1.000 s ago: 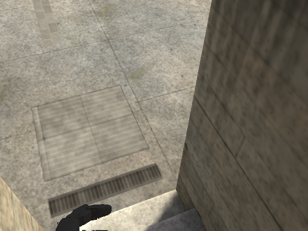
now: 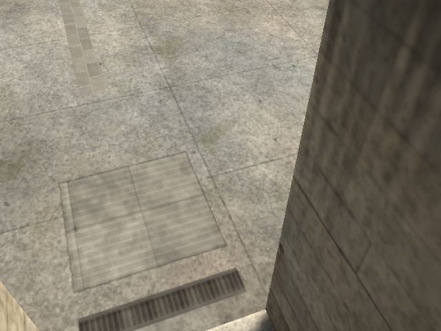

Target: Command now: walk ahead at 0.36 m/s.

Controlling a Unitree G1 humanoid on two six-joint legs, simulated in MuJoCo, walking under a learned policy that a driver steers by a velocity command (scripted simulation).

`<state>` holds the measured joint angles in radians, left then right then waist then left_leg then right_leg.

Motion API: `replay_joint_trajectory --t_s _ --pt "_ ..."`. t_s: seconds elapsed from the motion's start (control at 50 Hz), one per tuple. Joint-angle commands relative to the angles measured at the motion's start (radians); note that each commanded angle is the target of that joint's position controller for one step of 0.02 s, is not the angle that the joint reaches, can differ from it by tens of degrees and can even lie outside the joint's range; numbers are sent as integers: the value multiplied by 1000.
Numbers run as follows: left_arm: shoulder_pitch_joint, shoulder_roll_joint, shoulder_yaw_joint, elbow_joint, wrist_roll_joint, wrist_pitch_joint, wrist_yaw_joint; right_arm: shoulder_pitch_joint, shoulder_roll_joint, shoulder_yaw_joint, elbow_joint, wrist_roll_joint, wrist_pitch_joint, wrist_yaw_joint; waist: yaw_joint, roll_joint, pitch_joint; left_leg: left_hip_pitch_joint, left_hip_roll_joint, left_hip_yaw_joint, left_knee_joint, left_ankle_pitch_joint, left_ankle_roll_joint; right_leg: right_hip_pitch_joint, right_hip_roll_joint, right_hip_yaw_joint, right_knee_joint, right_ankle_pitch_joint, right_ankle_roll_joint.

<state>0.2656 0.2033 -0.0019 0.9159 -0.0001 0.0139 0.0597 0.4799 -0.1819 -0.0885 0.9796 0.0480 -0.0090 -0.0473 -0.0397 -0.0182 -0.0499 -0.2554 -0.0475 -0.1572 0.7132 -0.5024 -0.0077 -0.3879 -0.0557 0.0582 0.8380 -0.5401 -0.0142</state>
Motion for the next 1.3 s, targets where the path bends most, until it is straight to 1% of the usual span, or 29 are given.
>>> replay_joint_trajectory --t_s 0.02,0.06,0.1,0.14,0.18,0.24,0.3,0.36,0.4,0.42,0.46,0.5,0.52,0.56,0.62,0.64,0.68,0.72,0.76,0.8,0.82,0.86,1.0,1.1,1.12,1.14,1.2,1.26,1.3 --pt "-136 34 11 -98 -15 -59 -4 117 -206 -48 -47 15 -21 2 -23 293 218 -32 165 -384 -277 0 273 -298 79 -105 111 -25 -24" --pt "100 47 28 -25 4 -77 -9 29 -163 -52 -48 -3 -24 -16 100 292 144 -197 121 -267 -79 52 222 -17 22 -45 29 87 -71" --pt "550 208 100 99 15 -68 -26 -232 -55 -20 -143 -4 -46 -15 307 -152 30 -636 -144 18 586 -77 130 389 -163 405 -378 -213 -249" --pt "454 176 103 113 13 -96 -28 -172 -129 -31 -131 25 -92 -18 182 -215 129 -898 0 -181 572 -140 81 358 -325 735 -388 -178 -387" --pt "330 77 75 84 7 -94 -15 -182 -146 -41 -98 -1 -73 -24 105 -41 175 -855 38 -178 437 185 61 149 -253 512 -167 -111 -285" --pt "119 42 39 77 -7 -76 60 -167 -73 -6 -128 -82 -36 51 -60 -107 124 -280 -7 69 121 1018 68 -369 -12 63 -39 -44 -148" --pt "30 133 40 71 21 -72 72 -94 -76 -5 -121 -46 -6 47 -140 -77 23 178 -32 181 146 1024 18 -581 3 -20 35 9 -104" --pt "-4 88 40 92 -35 -29 5 148 -158 -44 -51 -55 19 47 -195 -105 14 36 59 167 64 649 92 -237 -31 79 471 271 -75" --pt "-211 111 60 62 -40 -25 -12 566 -177 -60 76 -89 -3 65 -437 65 26 454 147 165 -263 763 218 -490 94 -20 1218 476 -5" --pt "-180 20 47 43 11 -23 0 538 -113 -27 100 -54 -13 69 -361 214 122 502 184 63 -192 807 206 -779 254 -22 1539 -179 -7" --pt "199 -99 18 31 -24 -76 -3 385 -131 -11 119 -6 -28 60 -7 498 95 449 235 -59 44 819 83 -1017 155 197 1172 29 -132" --pt "105 -19 33 -8 -65 -88 0 168 -204 -36 87 -49 -17 46 97 380 93 109 352 -344 -66 295 107 -960 53 171 898 249 -148" --pt "-73 63 42 -80 -20 -74 -3 -21 -107 6 11 -78 -31 0 130 65 191 -329 271 -286 -82 248 81 -699 46 116 535 572 -116" --pt "77 8 37 3 2 -61 -32 -117 -133 14 16 -93 -46 -31 230 6 127 -640 238 -195 68 537 129 -218 105 -71 575 694 13" --pt "-52 10 17 -15 12 -84 -79 46 -59 26 40 -12 -75 -68 111 -9 137 -649 40 97 263 72 79 46 117 -132 30 1238 42" --pt "-152 -15 15 -90 -29 -78 -80 92 -66 19 62 22 -67 -69 62 71 148 -521 67 27 298 121 111 18 105 -111 -47 1054 47" --pt "109 58 59 -24 -49 -50 -77 -33 -103 -9 64 -1 -46 -60 196 198 104 -411 145 -93 591 320 162 77 46 -97 67 900 21" --pt "728 146 104 187 -10 -34 -68 -259 -86 -22 7 34 -59 -38 532 -171 86 -691 -93 143 1467 306 5 556 -38 -61 -290 853 -154" --pt "442 -12 36 160 -26 -74 -94 174 73 -5 18 12 -90 -22 79 -236 79 -811 -116 -211 1380 -190 108 463 -172 401 -190 941 -201" --pt "207 -60 18 139 -44 -94 -79 188 61 -5 41 4 -57 -53 -29 52 176 -840 -46 -90 1024 148 154 159 -121 257 -232 624 -106" --pt "132 53 53 154 25 -87 -35 57 68 1 -63 3 -44 -57 -92 -195 169 -772 28 -106 832 226 105 -108 -262 554 -241 493 -186" --pt "118 -17 22 145 50 -85 9 -42 -20 -11 -97 -10 -10 -41 -110 95 168 -612 48 -55 819 344 0 -270 -193 564 -69 776 -142" --pt "181 51 46 70 -31 -69 56 -270 -10 27 -162 -53 1 39 3 -11 120 -149 18 143 159 803 -27 -390 10 265 108 199 -193" --pt "25 14 71 36 -52 -64 12 311 -50 -8 32 -41 -20 59 -218 -24 52 292 162 185 -528 645 186 -294 54 121 950 769 -118" --pt "-9 -24 76 18 -24 -56 -5 408 25 14 82 -29 -12 65 -266 170 75 540 225 102 -394 778 257 -673 226 17 1480 -7 -65" --pt "76 -102 50 -45 -29 -77 -15 380 34 54 80 -37 -26 72 -127 325 93 667 250 -7 31 1205 273 -1016 239 96 1645 -331 -76" --pt "4 -108 16 -138 -104 -67 -5 197 -89 13 68 -49 -29 70 42 28 70 272 388 -397 -260 236 375 -989 17 93 1159 -43 -81" --pt "-118 -8 39 -166 -50 -28 -14 -17 47 77 -10 -55 -52 24 136 -143 171 -208 277 -305 -220 409 257 -677 -66 88 587 466 16" --pt "-124 -48 33 -136 -21 -29 -40 5 -36 64 12 -59 -55 4 114 21 97 -333 201 -193 -184 552 196 -324 -26 18 477 740 28"
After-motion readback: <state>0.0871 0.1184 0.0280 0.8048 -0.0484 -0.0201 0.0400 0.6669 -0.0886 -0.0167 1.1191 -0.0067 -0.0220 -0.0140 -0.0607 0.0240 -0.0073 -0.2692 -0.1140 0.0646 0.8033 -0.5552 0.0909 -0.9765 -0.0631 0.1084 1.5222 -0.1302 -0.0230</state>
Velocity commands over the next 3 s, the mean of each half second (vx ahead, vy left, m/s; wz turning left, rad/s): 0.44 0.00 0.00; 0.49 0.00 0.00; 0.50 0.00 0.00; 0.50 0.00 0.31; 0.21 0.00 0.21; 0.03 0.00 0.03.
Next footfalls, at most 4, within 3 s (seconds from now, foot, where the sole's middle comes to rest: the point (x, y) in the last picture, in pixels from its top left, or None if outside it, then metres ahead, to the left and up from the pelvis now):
0.42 left None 0.19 0.15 -0.96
0.72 right None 0.44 0.03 -1.17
1.12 left None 0.60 0.23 -1.38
1.60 right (211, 296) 1.04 0.02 -1.59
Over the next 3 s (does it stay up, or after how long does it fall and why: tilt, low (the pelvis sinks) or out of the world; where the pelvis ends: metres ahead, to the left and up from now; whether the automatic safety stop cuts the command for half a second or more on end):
stays up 1.41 0.21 -0.82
